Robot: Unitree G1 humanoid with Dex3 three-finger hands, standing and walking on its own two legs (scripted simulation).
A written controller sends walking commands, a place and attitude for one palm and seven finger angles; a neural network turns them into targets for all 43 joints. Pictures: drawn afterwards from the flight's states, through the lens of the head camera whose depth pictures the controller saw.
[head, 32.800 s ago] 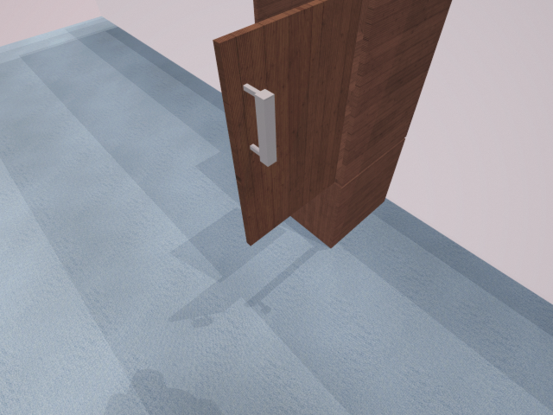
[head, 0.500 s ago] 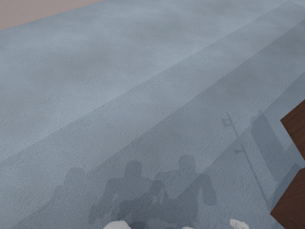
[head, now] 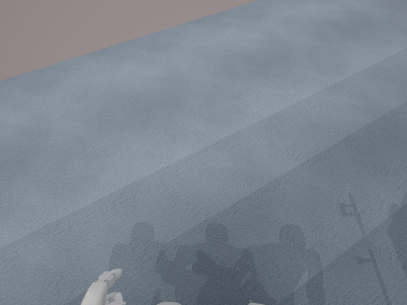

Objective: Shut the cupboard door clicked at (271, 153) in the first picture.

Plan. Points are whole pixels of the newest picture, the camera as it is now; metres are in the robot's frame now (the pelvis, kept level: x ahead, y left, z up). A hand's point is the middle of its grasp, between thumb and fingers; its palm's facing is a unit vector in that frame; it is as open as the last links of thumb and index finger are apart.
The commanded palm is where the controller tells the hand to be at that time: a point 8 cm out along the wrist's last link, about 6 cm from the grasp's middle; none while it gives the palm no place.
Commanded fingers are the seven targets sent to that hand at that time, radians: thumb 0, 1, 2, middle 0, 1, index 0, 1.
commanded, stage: walk to a spot facing it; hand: left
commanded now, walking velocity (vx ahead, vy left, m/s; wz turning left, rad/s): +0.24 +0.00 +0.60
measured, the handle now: out of the picture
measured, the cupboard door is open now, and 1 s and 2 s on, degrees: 57 57 57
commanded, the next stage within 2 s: turn to face it in 0.24 s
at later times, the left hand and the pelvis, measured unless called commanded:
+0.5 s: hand out of the picture +0.13 +0.27 -0.19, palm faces +0.28 -0.93 -0.22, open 7.4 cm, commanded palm none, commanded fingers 0.00 0.90 0.90 -0.20 -0.30 -0.20 -0.30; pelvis +0.15 +0.07 +0.00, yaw +14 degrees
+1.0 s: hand (110, 234) +0.30 +0.26 -0.16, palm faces -0.05 -0.98 -0.20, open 7.4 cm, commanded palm none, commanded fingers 0.00 0.90 0.90 -0.20 -0.30 -0.20 -0.30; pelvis +0.19 +0.07 +0.00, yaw -3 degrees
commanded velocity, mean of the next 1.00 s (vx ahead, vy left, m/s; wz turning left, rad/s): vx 0.00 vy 0.00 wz -0.23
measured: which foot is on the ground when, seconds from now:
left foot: up 0.00-0.32, down 0.34-1.00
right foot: down 0.00-0.34, up 0.36-1.00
